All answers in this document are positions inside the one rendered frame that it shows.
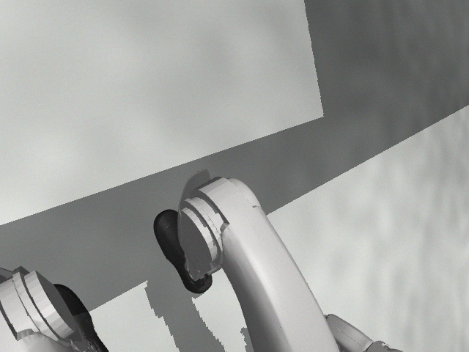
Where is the right robot hand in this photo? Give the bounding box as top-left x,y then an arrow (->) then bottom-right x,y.
324,314 -> 374,352

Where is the left robot foot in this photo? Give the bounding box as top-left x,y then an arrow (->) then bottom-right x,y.
53,284 -> 109,352

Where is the right robot foot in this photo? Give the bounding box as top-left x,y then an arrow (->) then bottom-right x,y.
153,209 -> 213,293

